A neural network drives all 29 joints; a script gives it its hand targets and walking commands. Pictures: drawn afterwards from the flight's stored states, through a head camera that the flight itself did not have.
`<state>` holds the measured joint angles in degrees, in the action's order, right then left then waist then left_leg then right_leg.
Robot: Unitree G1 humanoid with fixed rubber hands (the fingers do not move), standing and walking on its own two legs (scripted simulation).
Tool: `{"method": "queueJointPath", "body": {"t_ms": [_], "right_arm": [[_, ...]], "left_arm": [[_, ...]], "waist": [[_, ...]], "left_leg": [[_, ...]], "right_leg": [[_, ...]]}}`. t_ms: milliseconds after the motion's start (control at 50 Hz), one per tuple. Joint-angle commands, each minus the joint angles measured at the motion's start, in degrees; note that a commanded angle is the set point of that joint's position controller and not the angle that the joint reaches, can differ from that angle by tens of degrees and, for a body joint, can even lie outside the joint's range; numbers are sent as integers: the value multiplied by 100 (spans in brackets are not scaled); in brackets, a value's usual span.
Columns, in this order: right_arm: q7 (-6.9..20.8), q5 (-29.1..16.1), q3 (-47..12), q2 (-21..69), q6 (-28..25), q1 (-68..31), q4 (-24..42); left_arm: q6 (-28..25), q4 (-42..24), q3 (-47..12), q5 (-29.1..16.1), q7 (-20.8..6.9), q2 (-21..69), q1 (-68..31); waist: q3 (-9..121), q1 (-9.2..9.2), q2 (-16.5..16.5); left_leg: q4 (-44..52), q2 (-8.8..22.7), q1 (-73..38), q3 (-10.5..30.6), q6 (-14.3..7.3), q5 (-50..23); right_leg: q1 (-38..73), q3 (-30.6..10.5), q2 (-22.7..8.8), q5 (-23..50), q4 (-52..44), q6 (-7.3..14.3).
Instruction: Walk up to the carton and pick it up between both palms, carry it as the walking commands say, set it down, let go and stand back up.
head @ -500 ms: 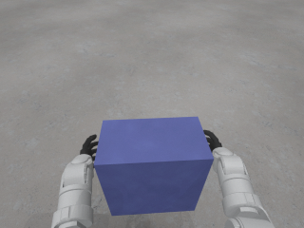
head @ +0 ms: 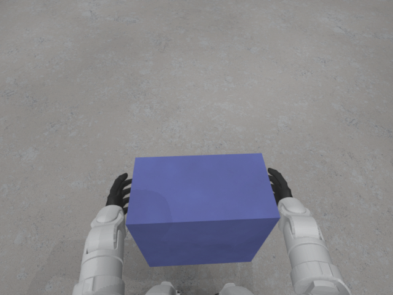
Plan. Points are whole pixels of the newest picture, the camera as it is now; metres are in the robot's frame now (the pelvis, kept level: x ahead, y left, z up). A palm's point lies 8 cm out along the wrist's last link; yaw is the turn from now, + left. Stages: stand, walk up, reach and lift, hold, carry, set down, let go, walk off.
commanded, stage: set down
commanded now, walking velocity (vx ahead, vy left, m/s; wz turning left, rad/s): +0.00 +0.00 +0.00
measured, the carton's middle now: (199, 215) +0.30 +0.01 -0.11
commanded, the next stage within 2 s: none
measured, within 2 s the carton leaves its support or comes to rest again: neither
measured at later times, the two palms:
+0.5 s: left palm (124, 208) +0.32 +0.20 -0.12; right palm (267, 203) +0.34 -0.17 -0.13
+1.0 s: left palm (132, 205) +0.35 +0.20 -0.21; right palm (257, 202) +0.37 -0.16 -0.21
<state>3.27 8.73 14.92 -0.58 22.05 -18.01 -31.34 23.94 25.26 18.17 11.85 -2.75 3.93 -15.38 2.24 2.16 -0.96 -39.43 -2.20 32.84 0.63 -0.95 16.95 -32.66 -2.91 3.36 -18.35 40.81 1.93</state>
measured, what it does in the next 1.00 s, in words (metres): lowers itself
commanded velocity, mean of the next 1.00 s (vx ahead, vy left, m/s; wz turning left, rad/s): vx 0.00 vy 0.00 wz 0.00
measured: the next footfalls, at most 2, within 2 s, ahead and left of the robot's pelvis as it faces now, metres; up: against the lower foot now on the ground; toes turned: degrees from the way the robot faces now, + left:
none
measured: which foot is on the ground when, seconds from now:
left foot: down 0.00-1.00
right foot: down 0.00-1.00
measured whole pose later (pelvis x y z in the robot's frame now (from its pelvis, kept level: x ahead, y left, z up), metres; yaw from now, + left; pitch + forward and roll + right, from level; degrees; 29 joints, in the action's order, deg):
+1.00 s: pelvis -0.06 +0.00 -0.14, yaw +1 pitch +37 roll -1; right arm -1.3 2.8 18.9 -4.7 19.6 -41.2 -38.2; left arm 20.7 36.0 18.9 6.4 -0.1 -3.8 -41.2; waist 11.9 1.3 -0.4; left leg -78.9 -4.6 90.8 3.4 0.2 25.0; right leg -89.4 -0.8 5.3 -26.6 79.0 1.0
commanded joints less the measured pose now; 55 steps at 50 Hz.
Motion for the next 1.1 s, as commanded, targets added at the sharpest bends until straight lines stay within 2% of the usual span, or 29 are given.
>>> {"method": "queueJointPath", "body": {"t_ms": [0,40,60,120,140,200,340,360,380,400,420,440,460,480,500,520,540,580,600,640,660,760,780,800,920,960,1000,1020,1080], "right_arm": [[1061,-730,-2891,5293,-601,-3408,936],[1037,-912,-3178,5503,-727,-3257,967],[1013,-740,-2839,5310,-747,-3158,699],[933,-865,-3080,5457,-833,-3308,773],[913,-877,-3060,5471,-896,-3643,815],[862,-854,-3001,5612,-827,-3639,517],[826,-950,-2968,5663,-921,-4320,587],[827,-996,-2913,5454,-930,-4633,689],[824,-1077,-3021,5642,-912,-4931,637],[821,-999,-2890,5567,-893,-4939,532],[829,-1072,-2924,5665,-889,-5138,564],[852,-1019,-2815,5600,-839,-5198,384],[877,-1098,-2861,5606,-818,-5517,437],[865,-986,-2694,5577,-745,-5506,299],[877,-947,-2556,5548,-745,-5732,286],[843,-876,-2504,5593,-669,-5614,117],[874,-984,-2558,5720,-642,-5582,156],[827,-1067,-2540,5743,-697,-5882,228],[846,-1159,-2705,5737,-674,-6017,397],[910,-1242,-2729,5768,-635,-6160,345],[945,-1157,-2558,5645,-577,-6288,292],[934,-1324,-2722,5867,-523,-6355,451],[932,-1349,-2650,5732,-573,-6392,516],[891,-1388,-2640,5727,-569,-6479,500],[889,-1365,-2487,5534,-598,-6664,405],[845,-1541,-2691,5525,-640,-6745,724],[828,-1354,-2577,5477,-586,-6514,412],[835,-1487,-2635,5593,-615,-6640,421],[791,-1527,-2720,5453,-695,-6641,528]], "left_arm": [[-561,-541,-3191,-999,-1046,4942,-3290],[-704,-744,-3449,-1116,-1047,4961,-3252],[-752,-665,-3307,-1026,-1066,4844,-3447],[-888,-572,-3312,-1043,-1090,4816,-3422],[-885,-269,-3074,-944,-1070,4803,-3318],[-881,-100,-3100,-1011,-1101,4721,-3850],[-982,85,-3079,-1142,-1152,4988,-4519],[-984,154,-3098,-1228,-1183,4925,-4684],[-960,199,-3053,-1176,-1144,4890,-4846],[-932,169,-3080,-1167,-1142,5061,-5069],[-903,250,-2998,-1112,-1129,4951,-5074],[-882,363,-2986,-1188,-1130,5025,-5155],[-829,335,-2890,-1115,-1127,4979,-5283],[-788,416,-2794,-1214,-1144,5051,-5495],[-753,348,-2851,-1131,-1208,4926,-5801],[-721,577,-2739,-1267,-1234,5069,-5661],[-730,254,-2945,-1295,-1280,4989,-5772],[-799,232,-2953,-1409,-1313,5001,-6161],[-765,252,-2927,-1317,-1302,4989,-5965],[-654,253,-2896,-1322,-1253,5162,-5942],[-611,197,-2838,-1343,-1264,5028,-6188],[-541,104,-3119,-1470,-1296,5173,-6280],[-586,-133,-3236,-1596,-1285,5150,-6635],[-554,216,-3002,-1424,-1285,4941,-6327],[-604,98,-3223,-1514,-1228,5037,-6809],[-615,210,-3090,-1409,-1166,4905,-6446],[-647,165,-3096,-1570,-1153,4989,-6571],[-664,61,-3137,-1476,-1136,4905,-6566],[-700,160,-3163,-1522,-1082,4870,-6451]], "waist": [[3589,8,-117],[4005,187,-1],[3972,-151,40],[4280,-36,-90],[4284,170,-48],[4089,-59,-199],[5073,-31,-67],[5076,-261,-303],[5091,20,-209],[5311,-78,-28],[5276,131,11],[5154,-23,-88],[5215,158,-49],[5046,-58,-100],[5183,3,-7],[5043,-264,-249],[5480,-65,-174],[5871,-245,-151],[6050,65,-13],[6088,113,125],[6085,-90,-145],[6728,28,55],[7021,-211,152],[6742,28,56],[6912,-159,215],[7177,87,211],[7032,-231,144],[7101,-15,109],[7281,-31,228]], "left_leg": [[-157,-238,-1413,510,46,-2746],[-369,-245,-1319,507,89,-3183],[-493,-289,-1106,490,98,-3085],[-679,-347,-553,424,30,-2613],[-764,-423,-332,438,12,-2408],[-943,-384,-116,457,-58,-1944],[-1414,-522,688,288,7,-1678],[-1473,-472,749,379,-12,-1549],[-1581,-490,731,328,-30,-1442],[-1649,-494,796,296,2,-1360],[-1687,-492,840,258,10,-1399],[-1662,-464,908,303,-12,-1091],[-1777,-500,853,238,-8,-988],[-1751,-434,1077,267,-7,-476],[-1779,-511,1168,229,-20,-390],[-1895,-458,1355,229,-19,-201],[-1877,-511,1187,247,14,-642],[-2239,-471,1463,202,-1,-620],[-2270,-513,1488,117,11,-871],[-2283,-510,1341,159,57,-676],[-2339,-452,1408,200,69,-671],[-2614,-482,1348,209,96,-946],[-2780,-527,1554,124,181,-1088],[-2841,-513,1881,96,112,-988],[-3102,-510,2082,139,222,-1035],[-3340,-558,2152,67,174,-1248],[-3307,-573,2244,144,185,-1171],[-3404,-564,2259,82,203,-1162],[-3526,-608,2295,84,178,-1439]], "right_leg": [[852,-383,177,2545,30,40],[958,-424,162,3018,249,49],[658,-457,154,3127,274,22],[755,-470,129,3038,524,-25],[798,-512,101,2979,635,3],[108,-367,136,2362,853,-60],[-18,-276,221,2227,1243,-97],[-223,-248,246,2057,1285,-115],[-472,-211,240,1737,1382,-120],[-570,-192,255,1601,1446,-88],[-763,-203,261,1512,1506,-99],[-832,-173,273,1212,1531,-121],[-1131,-158,295,930,1575,-139],[-1176,-115,316,564,1607,-119],[-1331,-112,312,486,1591,-96],[-1130,-163,279,327,1579,-112],[-1190,-77,329,766,1716,-128],[-1416,-96,349,741,1978,-110],[-1263,-85,339,893,1992,-118],[-1648,1,408,671,2120,-102],[-1902,85,439,633,2196,-116],[-2048,110,445,814,2560,-153],[-2047,156,483,990,2607,-98],[-2139,109,445,929,2665,-154],[-2931,225,558,943,3047,-143],[-2672,182,511,1112,3129,-180],[-2797,219,506,1008,3156,-214],[-2917,233,555,1015,3257,-186],[-2906,254,563,1347,3435,-262]]}}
